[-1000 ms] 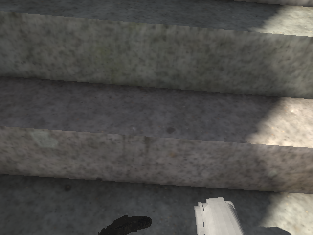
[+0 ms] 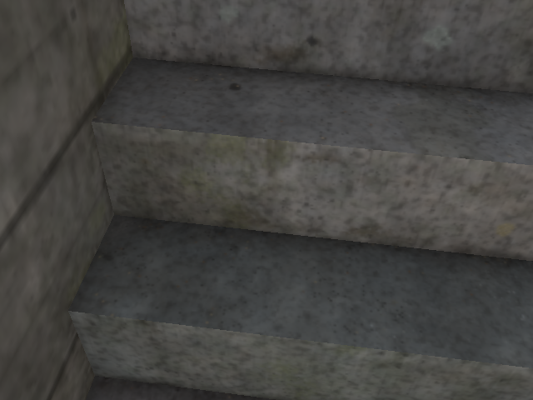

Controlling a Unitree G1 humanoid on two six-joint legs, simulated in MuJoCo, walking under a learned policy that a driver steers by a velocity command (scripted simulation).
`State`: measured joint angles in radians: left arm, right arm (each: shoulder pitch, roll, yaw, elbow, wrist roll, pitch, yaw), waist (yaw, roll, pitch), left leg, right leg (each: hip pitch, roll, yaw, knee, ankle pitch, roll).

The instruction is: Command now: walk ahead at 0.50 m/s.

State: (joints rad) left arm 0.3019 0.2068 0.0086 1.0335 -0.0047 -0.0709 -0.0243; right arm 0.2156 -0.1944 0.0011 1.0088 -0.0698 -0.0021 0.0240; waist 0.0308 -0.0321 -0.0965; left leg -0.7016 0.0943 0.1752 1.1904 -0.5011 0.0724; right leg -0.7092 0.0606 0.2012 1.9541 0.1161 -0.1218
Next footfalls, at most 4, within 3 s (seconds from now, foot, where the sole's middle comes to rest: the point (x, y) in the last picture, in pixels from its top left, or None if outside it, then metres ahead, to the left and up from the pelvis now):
0.56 right None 0.34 -0.12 -0.46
0.98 left None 0.35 0.14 -0.46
1.26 right None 0.32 -0.15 -0.46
1.98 right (441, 289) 0.56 -0.26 -0.23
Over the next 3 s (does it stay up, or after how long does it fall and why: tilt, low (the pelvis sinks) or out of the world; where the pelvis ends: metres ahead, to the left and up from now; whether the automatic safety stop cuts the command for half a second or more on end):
stays up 0.36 -0.03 0.29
